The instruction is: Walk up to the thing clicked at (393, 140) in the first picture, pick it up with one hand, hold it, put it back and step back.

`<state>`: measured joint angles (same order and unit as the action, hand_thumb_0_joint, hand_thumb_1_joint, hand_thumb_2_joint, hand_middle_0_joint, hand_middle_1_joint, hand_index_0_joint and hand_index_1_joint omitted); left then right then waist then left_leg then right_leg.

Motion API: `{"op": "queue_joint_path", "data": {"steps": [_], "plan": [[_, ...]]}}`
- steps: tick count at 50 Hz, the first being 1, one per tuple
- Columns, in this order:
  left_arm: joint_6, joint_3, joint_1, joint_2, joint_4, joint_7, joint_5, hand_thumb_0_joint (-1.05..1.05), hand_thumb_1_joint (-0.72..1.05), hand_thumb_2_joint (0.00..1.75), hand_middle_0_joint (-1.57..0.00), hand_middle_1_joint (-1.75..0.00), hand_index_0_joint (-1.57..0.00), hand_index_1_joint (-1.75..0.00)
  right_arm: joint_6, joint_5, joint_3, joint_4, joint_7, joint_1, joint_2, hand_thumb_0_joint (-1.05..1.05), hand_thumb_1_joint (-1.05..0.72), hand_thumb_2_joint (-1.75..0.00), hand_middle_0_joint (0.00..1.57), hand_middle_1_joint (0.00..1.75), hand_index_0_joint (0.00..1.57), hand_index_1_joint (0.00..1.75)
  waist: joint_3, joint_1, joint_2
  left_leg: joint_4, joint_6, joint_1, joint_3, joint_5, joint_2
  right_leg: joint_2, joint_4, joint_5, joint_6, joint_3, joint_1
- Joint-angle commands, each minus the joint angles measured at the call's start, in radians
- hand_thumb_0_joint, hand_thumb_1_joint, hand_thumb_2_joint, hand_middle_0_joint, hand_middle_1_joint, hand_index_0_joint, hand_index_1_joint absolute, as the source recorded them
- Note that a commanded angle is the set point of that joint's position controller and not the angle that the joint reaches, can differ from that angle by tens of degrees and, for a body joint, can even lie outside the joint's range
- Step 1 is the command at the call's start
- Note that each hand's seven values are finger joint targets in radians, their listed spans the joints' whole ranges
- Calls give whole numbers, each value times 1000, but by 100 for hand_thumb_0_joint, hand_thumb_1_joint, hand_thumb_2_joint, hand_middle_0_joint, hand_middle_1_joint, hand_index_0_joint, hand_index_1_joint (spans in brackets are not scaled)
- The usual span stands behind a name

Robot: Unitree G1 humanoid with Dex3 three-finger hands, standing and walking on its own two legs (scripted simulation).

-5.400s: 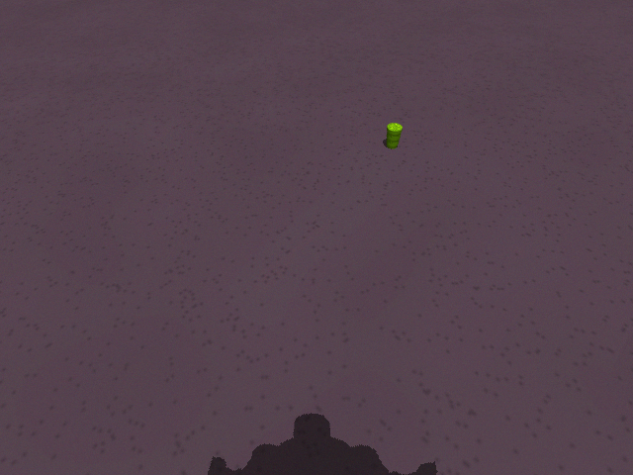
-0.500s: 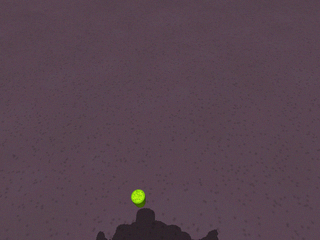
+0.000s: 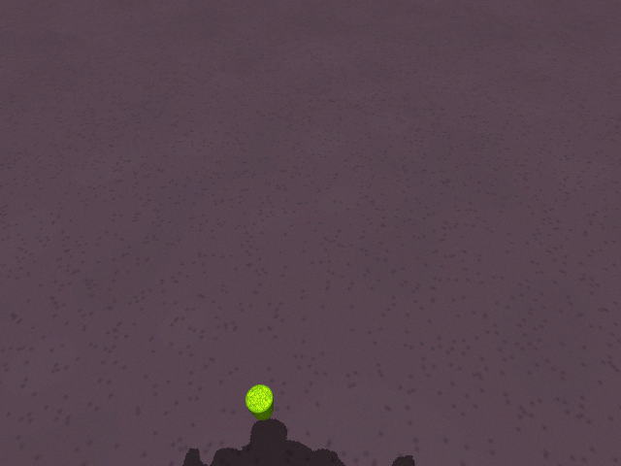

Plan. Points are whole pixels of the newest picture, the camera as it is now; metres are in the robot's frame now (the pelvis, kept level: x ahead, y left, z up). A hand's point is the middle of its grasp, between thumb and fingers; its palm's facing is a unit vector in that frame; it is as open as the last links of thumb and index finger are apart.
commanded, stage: walk up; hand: left
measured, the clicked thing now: (261, 404) +0.42 +0.19 -0.72
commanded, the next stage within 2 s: stand in 0.56 s
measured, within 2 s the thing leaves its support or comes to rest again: neither
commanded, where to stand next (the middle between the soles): +0.04 +0.00 m, yaw +1 degrees
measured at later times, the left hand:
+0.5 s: hand out of the picture +0.09 +0.26 -0.16, palm faces +0.00 -0.94 -0.33, open 7.4 cm
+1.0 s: hand out of the picture +0.09 +0.25 -0.15, palm faces -0.01 -0.94 -0.34, open 7.3 cm
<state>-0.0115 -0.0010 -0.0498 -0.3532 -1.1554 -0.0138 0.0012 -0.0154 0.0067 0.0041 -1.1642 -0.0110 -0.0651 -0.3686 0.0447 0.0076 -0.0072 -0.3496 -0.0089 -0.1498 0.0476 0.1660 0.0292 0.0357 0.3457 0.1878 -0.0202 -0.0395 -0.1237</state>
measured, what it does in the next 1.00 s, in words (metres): stands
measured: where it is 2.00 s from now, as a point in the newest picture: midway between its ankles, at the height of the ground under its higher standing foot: outside the picture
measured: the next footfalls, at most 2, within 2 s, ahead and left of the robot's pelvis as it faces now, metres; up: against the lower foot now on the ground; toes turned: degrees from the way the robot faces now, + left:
none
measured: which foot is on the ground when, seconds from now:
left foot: down 0.00-1.00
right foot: down 0.00-1.00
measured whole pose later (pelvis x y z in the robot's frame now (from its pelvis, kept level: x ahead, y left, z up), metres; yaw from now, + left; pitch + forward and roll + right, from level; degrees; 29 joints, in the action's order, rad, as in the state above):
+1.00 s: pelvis +0.01 +0.00 +0.00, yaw +0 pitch -2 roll +0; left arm -0.01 -0.01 -0.09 -0.35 -1.14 -0.01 0.00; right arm -0.01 0.01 0.00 -1.15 0.00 -0.07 -0.35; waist 0.04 0.01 0.00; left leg -0.29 -0.01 -0.11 0.05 0.15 0.02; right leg 0.04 0.30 0.18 -0.02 -0.04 -0.08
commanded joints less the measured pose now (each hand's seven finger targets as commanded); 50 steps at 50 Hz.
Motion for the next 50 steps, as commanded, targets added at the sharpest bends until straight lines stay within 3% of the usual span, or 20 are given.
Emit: {"op": "queue_joint_path", "data": {"steps": [1, 7, 25, 30, 33, 37, 41, 50], "plan": [[-24, -39, 53, -210, 49, 14, 2, 0, 90, 90, -20, -30, -20, -30, -24, -4, -36, 47, 11, 47, -203, 0, -90, -90, 20, 30, 20, 30, -87, -4, 21, 70, 23, 24, -103, -85, 100, 97, -76, -87, 32, 92, 15], [-23, -40, 37, -206, 42, 16, 4, 0, 90, 90, -20, -30, -20, -30, -22, -3, -42, 46, 14, 45, -206, 0, -90, -90, 20, 30, 20, 30, -110, -2, 18, 60, 29, 60, -100, -144, 107, 99, -76, -136, 31, 82, 29], [-19, -44, 19, -201, 46, 19, 9, 0, 90, 90, -20, -30, -20, -30, -16, -2, -46, 54, 15, 39, -193, 0, -90, -90, 20, 30, 20, 30, -75, -2, 4, 78, 26, 46, -108, -134, 101, 94, -87, -124, 23, 73, 32], [-21, -40, 11, -197, 57, 23, 4, 0, 90, 90, -20, -30, -20, -30, -18, 1, -45, 65, 18, 56, -196, 0, -90, -90, 20, 30, 20, 30, -79, -5, 22, 77, 14, 61, -112, -203, 120, 110, -85, -151, 24, 80, 31], [-19, -41, 10, -203, 59, 23, 7, 0, 90, 90, -20, -30, -20, -30, -17, 2, -44, 65, 17, 52, -191, 0, -90, -90, 20, 30, 20, 30, -88, -3, 26, 89, 14, 54, -110, -159, 118, 109, -90, -117, 25, 78, 37], [-22, -40, 14, -201, 65, 23, 6, 0, 90, 90, -20, -30, -20, -30, -19, 1, -45, 65, 18, 38, -193, 0, -90, -90, 20, 30, 20, 30, -121, 1, 21, 73, 18, 85, -101, -235, 122, 119, -80, -192, 28, 84, 57], [-20, -40, 6, -205, 63, 21, 4, 0, 90, 90, -20, -30, -20, -30, -21, 0, -43, 64, 17, 48, -188, 0, -90, -90, 20, 30, 20, 30, -111, -4, 22, 79, 15, 89, -102, -250, 125, 116, -78, -192, 30, 79, 56], [-17, -39, 3, -207, 66, 22, 7, 0, 90, 90, -20, -30, -20, -30, -18, 0, -41, 65, 17, 43, -187, 0, -90, -90, 20, 30, 20, 30, -73, -2, 5, 96, 11, 67, -106, -174, 120, 110, -92, -124, 29, 77, 31]]}}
